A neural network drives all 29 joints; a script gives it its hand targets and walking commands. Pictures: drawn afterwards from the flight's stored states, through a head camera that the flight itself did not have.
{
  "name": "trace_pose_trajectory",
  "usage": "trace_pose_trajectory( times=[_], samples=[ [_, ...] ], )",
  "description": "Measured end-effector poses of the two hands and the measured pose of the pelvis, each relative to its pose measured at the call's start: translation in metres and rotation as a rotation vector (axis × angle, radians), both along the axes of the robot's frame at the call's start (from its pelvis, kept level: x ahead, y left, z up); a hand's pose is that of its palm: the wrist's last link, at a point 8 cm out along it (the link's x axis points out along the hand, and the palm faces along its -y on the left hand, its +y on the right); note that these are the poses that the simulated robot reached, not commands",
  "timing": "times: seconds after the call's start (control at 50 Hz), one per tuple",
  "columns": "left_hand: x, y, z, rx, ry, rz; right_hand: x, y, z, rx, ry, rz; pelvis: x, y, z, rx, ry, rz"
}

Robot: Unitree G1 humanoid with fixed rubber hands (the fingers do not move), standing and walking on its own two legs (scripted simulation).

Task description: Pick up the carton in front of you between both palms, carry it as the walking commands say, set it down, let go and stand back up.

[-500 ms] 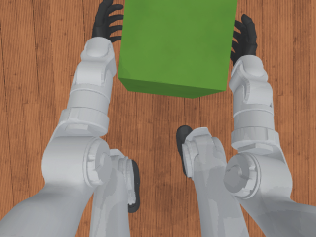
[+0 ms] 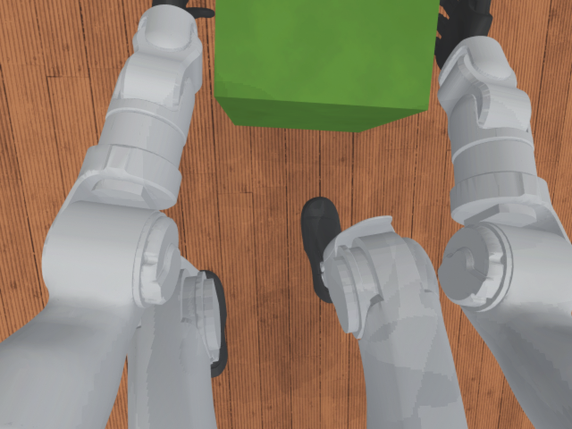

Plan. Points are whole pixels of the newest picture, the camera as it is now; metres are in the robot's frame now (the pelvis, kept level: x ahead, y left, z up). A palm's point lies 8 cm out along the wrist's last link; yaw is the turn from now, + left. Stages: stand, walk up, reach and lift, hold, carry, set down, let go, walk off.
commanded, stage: set down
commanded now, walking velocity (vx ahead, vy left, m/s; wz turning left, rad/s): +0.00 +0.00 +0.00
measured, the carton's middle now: (311, 39) +0.53 -0.14 -0.25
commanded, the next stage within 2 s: none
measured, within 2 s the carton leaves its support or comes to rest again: rests again in 0.96 s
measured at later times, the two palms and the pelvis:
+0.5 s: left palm (169, 24) +0.55 +0.02 -0.19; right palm (450, 39) +0.49 -0.28 -0.16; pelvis -0.01 +0.00 -0.01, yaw +0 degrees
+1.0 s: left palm (169, 27) +0.55 +0.03 -0.20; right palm (448, 59) +0.47 -0.29 -0.19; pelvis -0.01 -0.01 -0.01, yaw -1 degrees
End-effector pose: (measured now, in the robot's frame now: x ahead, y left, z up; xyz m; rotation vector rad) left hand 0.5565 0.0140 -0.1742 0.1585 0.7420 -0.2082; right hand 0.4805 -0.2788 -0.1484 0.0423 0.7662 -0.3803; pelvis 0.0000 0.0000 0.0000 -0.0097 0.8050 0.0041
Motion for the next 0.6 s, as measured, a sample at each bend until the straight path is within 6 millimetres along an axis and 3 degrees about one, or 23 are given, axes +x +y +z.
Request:
trace_pose_trajectory(
  times=[0.18, 0.6],
  samples=[
    [-0.001, 0.012, -0.006, 0.002, 0.013, -0.002, 0.004, 0.009, -0.005, 0.005, 0.015, 0.029, -0.002, 0.001, -0.005, -0.006, 0.003, 0.012],
    [-0.005, 0.008, -0.016, -0.055, 0.008, -0.054, 0.005, -0.002, -0.018, -0.003, 0.028, 0.029, -0.007, 0.0, -0.011, -0.017, -0.024, 0.02]
  ],
)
